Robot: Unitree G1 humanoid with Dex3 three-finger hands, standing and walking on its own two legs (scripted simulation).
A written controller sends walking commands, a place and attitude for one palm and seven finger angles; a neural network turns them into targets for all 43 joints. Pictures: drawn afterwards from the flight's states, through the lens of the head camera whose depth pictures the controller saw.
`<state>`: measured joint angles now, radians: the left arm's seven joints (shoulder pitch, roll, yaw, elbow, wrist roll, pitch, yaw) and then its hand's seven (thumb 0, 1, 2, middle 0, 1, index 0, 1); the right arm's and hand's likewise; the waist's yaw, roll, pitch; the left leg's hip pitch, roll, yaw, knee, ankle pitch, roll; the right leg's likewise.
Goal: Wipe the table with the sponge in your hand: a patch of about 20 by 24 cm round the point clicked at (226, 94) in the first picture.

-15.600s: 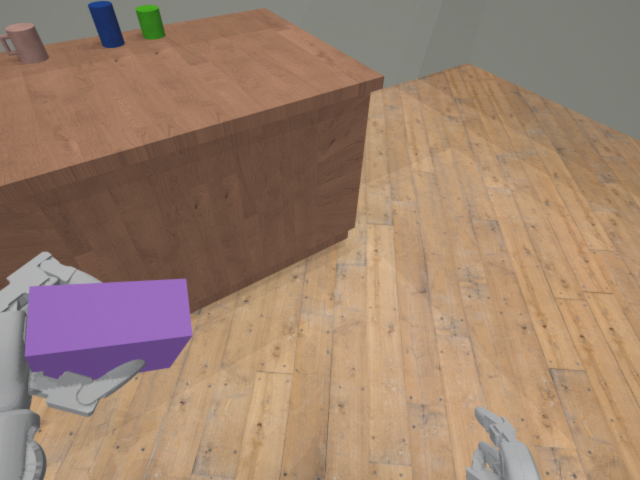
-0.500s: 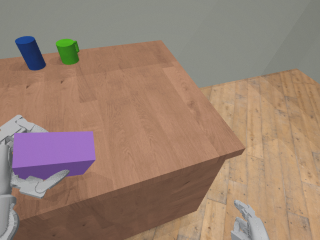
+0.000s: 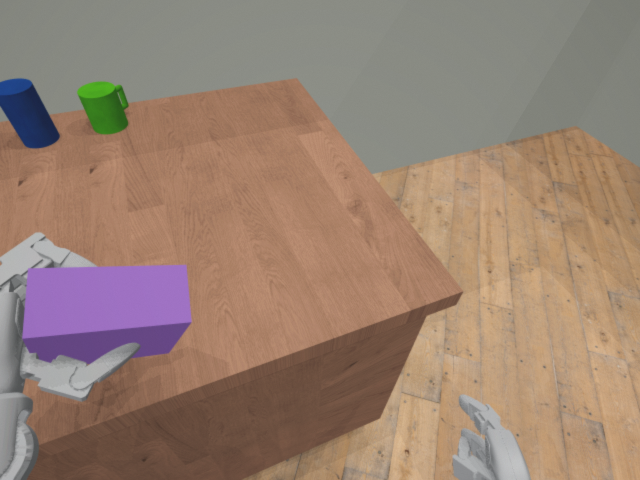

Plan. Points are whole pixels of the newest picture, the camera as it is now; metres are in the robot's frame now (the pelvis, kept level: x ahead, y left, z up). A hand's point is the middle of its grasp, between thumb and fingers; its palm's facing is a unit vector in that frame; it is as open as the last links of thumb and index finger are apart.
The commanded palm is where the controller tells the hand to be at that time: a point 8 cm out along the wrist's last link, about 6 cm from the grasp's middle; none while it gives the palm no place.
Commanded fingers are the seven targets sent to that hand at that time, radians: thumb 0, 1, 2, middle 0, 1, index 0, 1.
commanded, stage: shuffle to correct the standing spot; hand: left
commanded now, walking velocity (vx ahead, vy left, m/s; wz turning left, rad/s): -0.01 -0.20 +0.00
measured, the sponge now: (134, 316) +0.24 +0.21 +0.14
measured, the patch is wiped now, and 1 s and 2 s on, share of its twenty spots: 0.00 0.00 0.00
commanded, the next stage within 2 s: come to a stop and stand still in 0.14 s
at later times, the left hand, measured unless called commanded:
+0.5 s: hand (132, 327) +0.22 +0.20 +0.15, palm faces +0.37 -0.85 -0.38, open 9.8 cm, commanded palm +0.16 +0.24 +0.17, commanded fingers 0.00 0.10 1.30 -1.20 -1.60 -1.20 -1.60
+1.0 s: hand (61, 322) +0.21 +0.26 +0.16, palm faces +0.35 -0.86 -0.36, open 9.8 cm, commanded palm +0.15 +0.30 +0.17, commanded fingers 0.00 0.10 1.30 -1.20 -1.60 -1.20 -1.60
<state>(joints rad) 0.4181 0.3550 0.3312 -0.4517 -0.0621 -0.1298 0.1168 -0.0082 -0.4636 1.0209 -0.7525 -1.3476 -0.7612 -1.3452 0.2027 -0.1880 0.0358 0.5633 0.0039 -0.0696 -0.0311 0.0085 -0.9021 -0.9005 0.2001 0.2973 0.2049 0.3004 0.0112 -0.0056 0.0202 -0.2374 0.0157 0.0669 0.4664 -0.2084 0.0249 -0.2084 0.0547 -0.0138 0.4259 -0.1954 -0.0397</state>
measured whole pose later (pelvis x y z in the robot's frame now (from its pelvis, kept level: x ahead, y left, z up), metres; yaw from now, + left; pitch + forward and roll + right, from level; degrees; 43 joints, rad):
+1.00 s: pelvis -0.01 +0.02 +0.00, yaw -1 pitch -2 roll -1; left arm 0.38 0.36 0.33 -0.40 -0.05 -0.21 0.08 -0.01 -0.47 1.02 -0.75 -1.34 -0.76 -1.34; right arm 0.20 -0.22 0.01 0.55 0.02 -0.13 -0.01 0.01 -0.90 -0.90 0.20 0.30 0.20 0.30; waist 0.03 0.00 0.05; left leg -0.24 0.00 0.08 0.44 -0.18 0.05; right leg -0.21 0.04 0.01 0.39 -0.16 -0.02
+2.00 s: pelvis +0.01 +0.03 +0.00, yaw +0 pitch -1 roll -1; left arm 0.43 0.35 0.34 -0.43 -0.05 -0.21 0.11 -0.01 -0.47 1.03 -0.76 -1.34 -0.76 -1.34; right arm 0.20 -0.22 0.01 0.57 0.01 -0.12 -0.04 0.01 -0.90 -0.90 0.20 0.30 0.20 0.30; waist 0.02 0.00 0.05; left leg -0.22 -0.01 0.07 0.43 -0.21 0.06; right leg -0.18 0.02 -0.02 0.37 -0.18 -0.01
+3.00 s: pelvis +0.01 +0.03 +0.00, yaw +1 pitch -1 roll -1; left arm 0.39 0.34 0.31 -0.41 -0.03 -0.13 0.13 -0.01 -0.47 1.03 -0.75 -1.35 -0.76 -1.34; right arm 0.18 -0.21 0.03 0.54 0.01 -0.10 -0.03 0.01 -0.90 -0.90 0.20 0.30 0.20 0.30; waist 0.04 -0.01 0.04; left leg -0.24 -0.03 0.07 0.49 -0.23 0.07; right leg -0.20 0.01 -0.03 0.44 -0.21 0.00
